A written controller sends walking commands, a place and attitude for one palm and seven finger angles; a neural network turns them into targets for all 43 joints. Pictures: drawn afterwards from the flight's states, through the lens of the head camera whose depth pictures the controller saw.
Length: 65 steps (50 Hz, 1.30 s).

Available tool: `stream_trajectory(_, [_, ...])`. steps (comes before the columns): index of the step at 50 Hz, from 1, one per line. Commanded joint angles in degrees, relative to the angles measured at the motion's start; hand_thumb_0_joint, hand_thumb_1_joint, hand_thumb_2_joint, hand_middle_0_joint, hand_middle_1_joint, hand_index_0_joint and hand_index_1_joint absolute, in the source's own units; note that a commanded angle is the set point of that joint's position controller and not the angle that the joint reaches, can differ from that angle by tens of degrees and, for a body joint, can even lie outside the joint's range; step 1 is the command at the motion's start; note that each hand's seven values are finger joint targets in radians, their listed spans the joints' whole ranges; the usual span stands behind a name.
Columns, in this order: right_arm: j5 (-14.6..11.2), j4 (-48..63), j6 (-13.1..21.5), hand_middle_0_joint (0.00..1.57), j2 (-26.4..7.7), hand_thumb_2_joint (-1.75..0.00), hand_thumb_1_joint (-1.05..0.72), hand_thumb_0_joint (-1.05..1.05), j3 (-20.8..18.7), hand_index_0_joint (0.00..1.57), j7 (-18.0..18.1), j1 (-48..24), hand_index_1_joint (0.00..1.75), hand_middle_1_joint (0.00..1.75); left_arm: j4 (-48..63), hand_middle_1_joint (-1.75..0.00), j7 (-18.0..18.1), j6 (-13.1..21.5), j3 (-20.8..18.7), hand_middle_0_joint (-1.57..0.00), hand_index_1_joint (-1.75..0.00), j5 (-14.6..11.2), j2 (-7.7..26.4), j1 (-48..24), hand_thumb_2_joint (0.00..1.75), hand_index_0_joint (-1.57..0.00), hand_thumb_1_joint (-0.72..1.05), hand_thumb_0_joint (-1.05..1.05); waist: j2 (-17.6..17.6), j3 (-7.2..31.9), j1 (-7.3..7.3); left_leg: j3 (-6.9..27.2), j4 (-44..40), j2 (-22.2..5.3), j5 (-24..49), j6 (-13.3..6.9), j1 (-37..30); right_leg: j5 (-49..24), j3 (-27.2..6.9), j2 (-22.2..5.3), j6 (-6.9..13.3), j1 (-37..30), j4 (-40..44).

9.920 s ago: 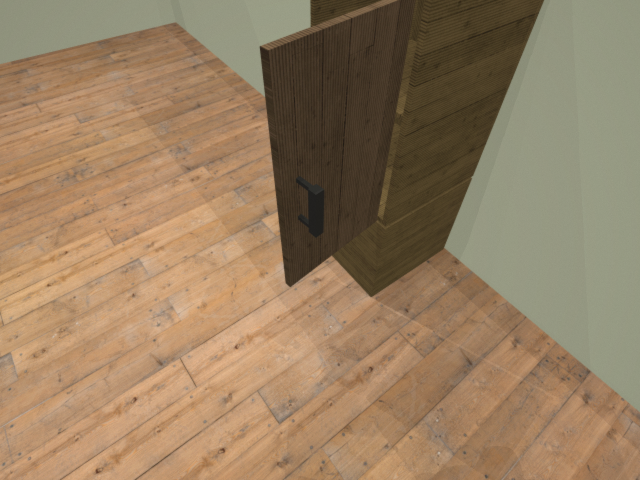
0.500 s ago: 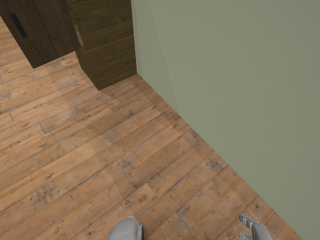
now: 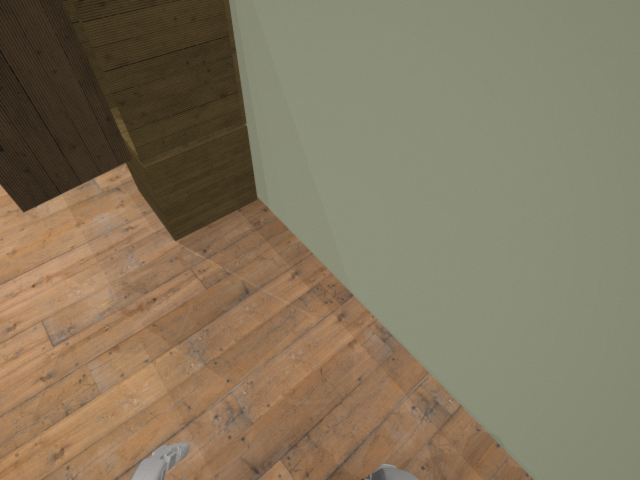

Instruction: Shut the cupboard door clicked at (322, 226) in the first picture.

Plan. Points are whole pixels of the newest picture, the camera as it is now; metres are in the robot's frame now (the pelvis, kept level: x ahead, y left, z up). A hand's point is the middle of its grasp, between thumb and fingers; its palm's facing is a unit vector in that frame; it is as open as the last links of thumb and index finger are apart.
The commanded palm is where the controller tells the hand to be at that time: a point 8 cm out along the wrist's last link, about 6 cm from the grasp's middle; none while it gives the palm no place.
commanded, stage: walk to a spot facing it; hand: left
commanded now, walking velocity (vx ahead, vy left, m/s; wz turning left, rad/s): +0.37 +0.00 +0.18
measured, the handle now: out of the picture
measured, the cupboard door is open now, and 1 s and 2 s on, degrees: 98 98 98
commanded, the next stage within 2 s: turn to face it in 0.76 s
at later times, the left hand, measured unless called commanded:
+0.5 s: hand out of the picture +0.10 +0.16 -0.18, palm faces +0.24 -0.96 -0.15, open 7.3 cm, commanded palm none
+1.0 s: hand (200, 266) +0.52 +0.24 -0.16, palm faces +0.13 -0.97 -0.21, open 7.4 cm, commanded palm none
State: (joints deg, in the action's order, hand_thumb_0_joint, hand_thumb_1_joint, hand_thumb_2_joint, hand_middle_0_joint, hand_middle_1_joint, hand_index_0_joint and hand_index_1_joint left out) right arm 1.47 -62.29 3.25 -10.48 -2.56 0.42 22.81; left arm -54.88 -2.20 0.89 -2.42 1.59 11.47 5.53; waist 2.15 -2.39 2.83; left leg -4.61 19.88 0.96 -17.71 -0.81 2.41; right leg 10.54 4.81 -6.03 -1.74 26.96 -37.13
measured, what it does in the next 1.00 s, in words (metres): walks ahead: right foot, then left foot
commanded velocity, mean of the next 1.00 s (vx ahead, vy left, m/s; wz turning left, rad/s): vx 0.28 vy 0.00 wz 0.21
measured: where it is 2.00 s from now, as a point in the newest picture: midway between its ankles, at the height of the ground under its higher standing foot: (306, 376)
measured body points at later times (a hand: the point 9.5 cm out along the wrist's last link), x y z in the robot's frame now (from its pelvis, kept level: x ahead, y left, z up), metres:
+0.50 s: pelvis +0.22 +0.01 -0.01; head +0.24 +0.04 +0.44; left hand +0.09 +0.21 -0.17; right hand +0.38 -0.21 -0.14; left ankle +0.32 +0.13 -0.73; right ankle +0.10 -0.12 -0.74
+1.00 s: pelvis +0.42 +0.04 -0.01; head +0.45 +0.04 +0.44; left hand +0.51 +0.29 -0.14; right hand +0.40 -0.19 -0.16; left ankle +0.33 +0.13 -0.74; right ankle +0.53 -0.07 -0.74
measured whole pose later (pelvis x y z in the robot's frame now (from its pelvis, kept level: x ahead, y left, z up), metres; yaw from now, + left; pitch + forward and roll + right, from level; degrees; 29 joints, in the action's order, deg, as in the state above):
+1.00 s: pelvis +0.42 +0.04 -0.01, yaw +11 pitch +0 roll +2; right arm 0.9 -63.2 3.0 -7.7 -1.6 0.8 23.4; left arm -55.7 -1.0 1.7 -1.8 1.5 12.3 5.2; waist 2.1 -2.9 3.5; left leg -5.1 25.4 0.6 -20.2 -0.7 5.0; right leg 4.9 4.6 -5.1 -0.8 22.5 -31.6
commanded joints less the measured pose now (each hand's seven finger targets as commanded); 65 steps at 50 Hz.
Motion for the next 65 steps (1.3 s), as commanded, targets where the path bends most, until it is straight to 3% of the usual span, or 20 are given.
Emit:
stream_trajectory(1, [-0.47, 2.06, 0.95, 0.20, -6.97, -0.90, -0.90, 0.00, -0.95, 0.20, 0.32, 0.08, 0.30, 0.30, -0.61, -0.30, 0.37, 2.74, -2.64, -0.20, -0.30, 0.19, 8.08, 13.71, 0.90, -0.20, 0.90, 0.00, 0.45, 5.99, -8.57, 3.90, 18.03, -7.93, 16.36, -4.09, 16.09, 0.21, -4.42, -1.17, 3.76, -32.71, 10.02])
stream_trajectory(2, [-1.10, 3.44, 1.34, 0.20, -3.90, -0.90, -0.90, 0.00, -0.54, 0.20, -0.10, 0.91, 0.30, 0.30, -3.90, -0.30, 1.03, 3.07, -4.22, -0.20, -0.30, 0.39, 14.00, 23.29, 0.90, -0.20, 0.90, 0.00, 15.31, 12.25, -11.11, -1.79, 36.20, -0.06, -5.99, -1.04, 30.67, -1.52, -23.31, -17.37, 9.01, -46.99, 15.80])
stream_trajectory(3, [-1.04, 4.48, 1.11, 0.20, -6.09, -0.90, -0.90, 0.00, -0.73, 0.20, 0.01, -1.48, 0.30, 0.30, -3.87, -0.30, 1.48, 2.94, -3.86, -0.20, -0.30, -0.53, 14.44, 24.17, 0.90, -0.20, 0.90, 0.00, 13.28, 12.50, -11.10, 3.26, 47.98, -1.04, -16.01, -1.08, 34.79, -0.56, -31.04, -22.21, 13.12, -43.72, 21.05])
stream_trajectory(6, [-0.17, 3.96, -0.39, 0.20, -3.53, -0.90, -0.90, 0.00, -1.16, 0.20, -0.43, -6.48, 0.30, 0.30, -1.48, -0.30, 2.29, 3.00, -1.55, -0.20, -0.30, -0.74, 5.70, 12.52, 0.90, -0.20, 0.90, 0.00, 4.58, -0.29, -5.25, 6.93, 50.24, -7.78, -0.77, -0.29, 34.90, 2.79, -15.60, -16.21, 9.60, -22.58, 25.60])
stream_trajectory(9, [0.16, 2.19, -2.02, 0.20, -0.95, -0.90, -0.90, 0.00, -1.02, 0.20, -1.21, -2.70, 0.30, 0.30, -2.24, -0.30, 2.50, 4.07, -0.78, -0.20, -0.30, -0.47, 3.03, 11.24, 0.90, -0.20, 0.90, 0.00, 6.72, -1.62, -2.03, 4.66, 43.79, -8.32, 4.28, 1.05, 31.23, 0.20, -5.27, -12.21, 8.09, -16.91, 28.56])
stream_trajectory(20, [-0.14, 8.21, -1.24, 0.20, -0.73, -0.90, -0.90, 0.00, -0.50, 0.20, -3.15, -18.96, 0.30, 0.30, -7.87, -0.30, 2.75, 4.54, -0.51, -0.20, -0.30, -0.17, 5.73, 18.49, 0.90, -0.20, 0.90, 0.00, 5.92, -4.30, -4.75, -1.49, 19.31, -5.24, 6.52, -0.33, 30.76, -15.38, 2.55, -13.30, 8.17, -27.83, 25.37])
stream_trajectory(22, [-0.04, 8.03, -1.01, 0.20, -1.93, -0.90, -0.90, 0.00, -0.64, 0.20, -2.89, -17.62, 0.30, 0.30, -8.15, -0.30, 2.73, 4.24, -0.67, -0.20, -0.30, -0.16, 6.83, 18.46, 0.90, -0.20, 0.90, 0.00, 4.78, -4.22, -3.00, -3.49, 16.39, -3.17, 4.28, -1.52, 24.86, -21.75, 3.89, -13.40, 7.87, -27.17, 21.02])
stream_trajectory(24, [0.48, 4.84, -0.62, 0.20, -4.91, -0.90, -0.90, 0.00, -1.30, 0.20, -2.13, -7.12, 0.30, 0.30, -8.05, -0.30, 2.53, 3.79, -0.80, -0.20, -0.30, -0.52, 7.19, 17.48, 0.90, -0.20, 0.90, 0.00, 1.75, 0.62, 2.26, -4.93, 11.29, 0.07, 5.64, -3.27, 5.65, -28.22, 7.99, -10.34, 5.58, -19.36, 4.57])
stream_trajectory(25, [0.99, 3.04, -0.45, 0.20, -10.42, -0.90, -0.90, 0.00, -2.58, 0.20, -1.30, 2.31, 0.30, 0.30, -6.41, -0.30, 2.12, 3.46, -0.69, -0.20, -0.30, -0.73, 5.44, 17.90, 0.90, -0.20, 0.90, 0.00, -6.69, 6.85, 6.06, 8.80, 7.43, -9.51, 0.31, -6.78, -8.47, -14.48, 9.26, -6.08, 3.00, -7.92, -11.53])
stream_trajectory(26, [0.81, 2.17, -0.42, 0.20, -16.49, -0.90, -0.90, 0.00, -3.90, 0.20, -0.39, 8.15, 0.30, 0.30, -3.74, -0.30, 1.51, 3.41, -0.05, -0.20, -0.30, -1.14, 2.75, 18.05, 0.90, -0.20, 0.90, 0.00, -18.95, 11.23, 6.46, 33.41, -1.89, -23.42, -0.82, -12.76, -16.03, 19.80, 7.34, 2.48, 0.69, 5.92, -29.97])
stream_trajectory(27, [-0.09, 2.37, -0.93, 0.20, -17.65, -0.90, -0.90, 0.00, -4.12, 0.20, 0.16, 6.56, 0.30, 0.30, -1.45, -0.30, 1.79, 3.51, -0.27, -0.20, -0.30, -0.93, 4.16, 13.77, 0.90, -0.20, 0.90, 0.00, -9.73, 9.79, 5.62, 37.31, -4.81, -26.80, -4.41, -14.95, -11.92, 20.84, -0.58, 1.25, 2.28, 10.27, -36.74])
stream_trajectory(30, [-0.09, 6.40, -0.11, 0.20, -9.65, -0.90, -0.90, 0.00, -2.03, 0.20, 0.57, -6.48, 0.30, 0.30, -3.36, -0.30, 1.50, 2.38, -0.72, -0.20, -0.30, 0.08, 2.79, 13.69, 0.90, -0.20, 0.90, 0.00, -9.10, 2.22, -0.73, 23.51, -8.76, -20.35, -9.45, -9.82, 8.13, 10.06, -4.19, -3.13, 1.83, 8.51, -37.11])
stream_trajectory(33, [-0.25, 5.91, 0.88, 0.20, -7.30, -0.90, -0.90, 0.00, -1.17, 0.20, 0.60, -7.20, 0.30, 0.30, -4.54, -0.30, 1.13, 0.91, -0.54, -0.20, -0.30, 0.42, 0.65, 16.64, 0.90, -0.20, 0.90, 0.00, -7.27, 1.71, -3.27, 13.38, -9.77, -16.13, -0.67, -8.53, 12.68, 6.20, -3.19, -2.88, 1.04, 4.19, -29.44])
stream_trajectory(43, [-0.17, 3.01, 1.25, 0.20, -6.25, -0.90, -0.90, 0.00, -0.72, 0.20, 0.59, 0.05, 0.30, 0.30, 1.19, -0.30, 0.63, 0.39, -0.32, -0.20, -0.30, -0.09, 1.14, 1.95, 0.90, -0.20, 0.90, 0.00, -6.09, -2.27, -1.30, 5.94, -9.19, -15.21, 18.68, -9.40, 5.36, -2.33, -1.29, -0.59, 0.49, 4.04, -6.00])
stream_trajectory(48, [-0.60, 1.24, 0.39, 0.20, -6.04, -0.90, -0.90, 0.00, -0.27, 0.20, 1.18, 0.40, 0.30, 0.30, 0.15, -0.30, 1.44, 1.63, -0.28, -0.20, -0.30, -0.25, 3.65, 6.16, 0.90, -0.20, 0.90, 0.00, -5.65, 2.47, -4.07, 5.79, 6.29, -10.56, 31.24, -4.83, 7.92, -8.20, 0.77, 2.76, 0.84, -17.58, 9.43])
stream_trajectory(49, [-1.01, 1.78, 0.29, 0.20, -5.09, -0.90, -0.90, 0.00, -0.36, 0.20, 0.92, -0.15, 0.30, 0.30, -1.15, -0.30, 1.97, 2.11, -1.30, -0.20, -0.30, -0.15, 7.57, 11.05, 0.90, -0.20, 0.90, 0.00, 0.15, 5.47, -6.18, 4.53, 13.92, -7.65, 22.85, -2.38, 17.40, -22.82, -4.57, -2.35, 2.04, -30.55, 7.67])
stream_trajectory(51, [-1.44, 3.78, -0.65, 0.20, -3.73, -0.90, -0.90, 0.00, -0.71, 0.20, 0.77, 0.41, 0.30, 0.30, -2.75, -0.30, 2.64, 2.17, -2.69, -0.20, -0.30, -0.40, 14.31, 19.96, 0.90, -0.20, 0.90, 0.00, 11.64, 12.95, -8.80, -0.11, 41.02, -0.02, -21.59, 1.83, 28.69, -42.97, -18.70, -24.44, 13.58, -39.96, 12.52])
stream_trajectory(54, [-1.10, 4.64, -2.43, 0.20, -4.08, -0.90, -0.90, 0.00, -1.05, 0.20, 0.29, -5.65, 0.30, 0.30, 0.40, -0.30, 3.82, 1.48, -2.12, -0.20, -0.30, -0.85, 8.98, 10.50, 0.90, -0.20, 0.90, 0.00, 9.52, 8.33, -5.65, 4.82, 50.38, -5.95, -12.77, 2.72, 31.32, -34.39, -9.09, -19.11, 11.76, -28.19, 15.19])
stream_trajectory(58, [-0.52, 4.85, -4.85, 0.20, -1.24, -0.90, -0.90, 0.00, -0.71, 0.20, -0.95, -4.73, 0.30, 0.30, 2.66, -0.30, 3.93, 1.31, -1.90, -0.20, -0.30, -0.29, 7.31, 4.03, 0.90, -0.20, 0.90, 0.00, 6.70, 4.45, -1.60, 1.21, 39.97, -5.88, -6.25, 3.87, 23.79, -17.35, 0.52, -15.71, 8.46, -13.68, 19.33])
stream_trajectory(65, [-0.09, 9.07, -4.63, 0.20, -4.34, -0.90, -0.90, 0.00, -1.63, 0.20, -1.71, -6.81, 0.30, 0.30, 3.12, -0.30, 3.24, -0.68, -3.47, -0.20, -0.30, -0.32, 9.63, 4.72, 0.90, -0.20, 0.90, 0.00, 2.84, 4.06, -0.91, -3.47, 13.53, -2.72, 3.05, 3.01, 10.82, -0.41, 5.72, -14.43, 3.97, -9.86, 8.15])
